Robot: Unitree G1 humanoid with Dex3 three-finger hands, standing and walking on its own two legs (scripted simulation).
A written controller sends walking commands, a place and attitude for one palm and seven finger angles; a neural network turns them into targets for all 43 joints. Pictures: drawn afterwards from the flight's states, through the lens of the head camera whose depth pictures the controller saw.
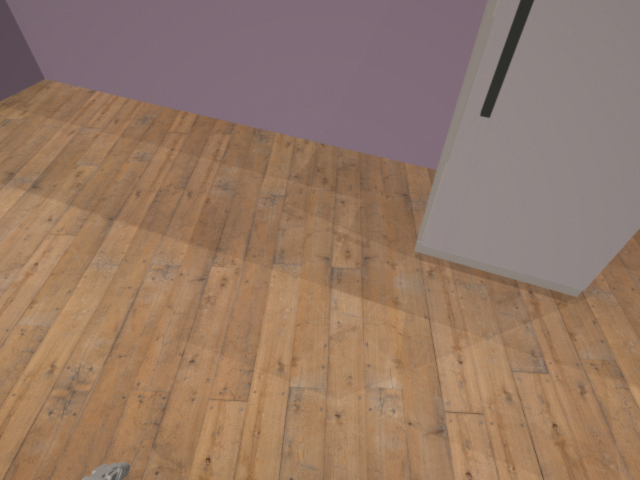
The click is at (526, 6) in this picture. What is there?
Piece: fridge door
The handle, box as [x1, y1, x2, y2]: [480, 0, 533, 117]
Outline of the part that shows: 533,0 521,0 519,3 480,115 489,117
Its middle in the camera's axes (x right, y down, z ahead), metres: +0.47 -0.52 +0.91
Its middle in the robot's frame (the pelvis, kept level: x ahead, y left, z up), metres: +1.07 -0.42 +0.18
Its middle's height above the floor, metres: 0.95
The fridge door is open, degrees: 0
